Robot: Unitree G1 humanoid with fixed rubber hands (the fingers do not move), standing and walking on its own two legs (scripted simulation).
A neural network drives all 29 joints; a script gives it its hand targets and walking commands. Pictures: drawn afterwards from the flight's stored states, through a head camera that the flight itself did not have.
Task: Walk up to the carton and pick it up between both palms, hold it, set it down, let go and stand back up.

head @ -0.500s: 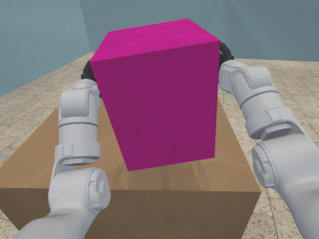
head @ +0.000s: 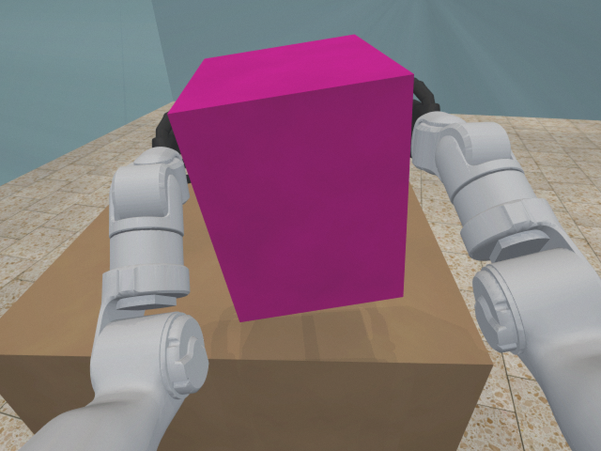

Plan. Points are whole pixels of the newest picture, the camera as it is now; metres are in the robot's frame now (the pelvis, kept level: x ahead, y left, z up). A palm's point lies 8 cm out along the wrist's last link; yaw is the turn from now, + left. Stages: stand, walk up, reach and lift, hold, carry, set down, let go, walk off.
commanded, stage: hold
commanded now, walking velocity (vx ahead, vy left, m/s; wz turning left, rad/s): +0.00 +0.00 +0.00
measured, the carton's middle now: (299, 172) +0.41 -0.01 +0.26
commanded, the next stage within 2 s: none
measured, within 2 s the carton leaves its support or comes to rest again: neither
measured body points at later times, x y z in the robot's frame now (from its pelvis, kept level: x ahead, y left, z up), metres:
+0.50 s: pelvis +0.00 +0.00 +0.00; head -0.09 +0.01 +0.44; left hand +0.38 +0.15 +0.30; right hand +0.38 -0.16 +0.32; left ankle +0.05 +0.11 -0.75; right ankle -0.01 -0.10 -0.75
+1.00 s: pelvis +0.00 +0.00 +0.00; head -0.09 +0.01 +0.44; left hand +0.39 +0.16 +0.30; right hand +0.39 -0.16 +0.32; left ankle +0.05 +0.11 -0.75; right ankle -0.01 -0.10 -0.75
